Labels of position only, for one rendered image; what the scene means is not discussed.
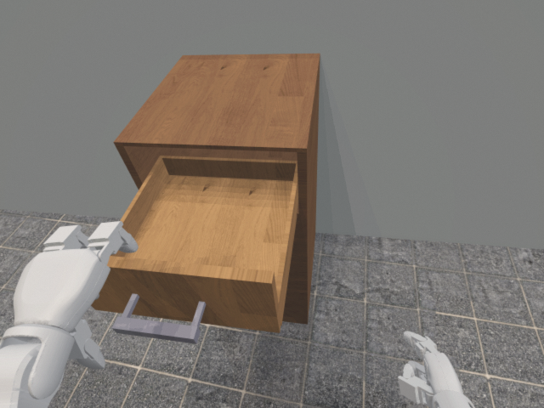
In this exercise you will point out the drawer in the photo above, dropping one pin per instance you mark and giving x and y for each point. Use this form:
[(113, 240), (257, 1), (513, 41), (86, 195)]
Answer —
[(215, 230)]

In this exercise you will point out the cabinet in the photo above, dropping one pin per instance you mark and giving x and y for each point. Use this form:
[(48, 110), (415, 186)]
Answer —
[(243, 106)]

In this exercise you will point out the robot left forearm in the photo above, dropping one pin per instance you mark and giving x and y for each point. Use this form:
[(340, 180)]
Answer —
[(32, 364)]

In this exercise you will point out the robot right hand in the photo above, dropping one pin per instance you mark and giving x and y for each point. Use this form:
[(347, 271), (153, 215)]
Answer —
[(420, 383)]

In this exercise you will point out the robot right forearm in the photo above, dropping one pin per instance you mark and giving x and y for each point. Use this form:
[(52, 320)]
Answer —
[(451, 399)]

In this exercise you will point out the handle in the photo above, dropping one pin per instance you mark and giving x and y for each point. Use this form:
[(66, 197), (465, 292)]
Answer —
[(157, 329)]

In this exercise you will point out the robot left hand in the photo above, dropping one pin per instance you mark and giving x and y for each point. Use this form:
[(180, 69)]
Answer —
[(58, 285)]

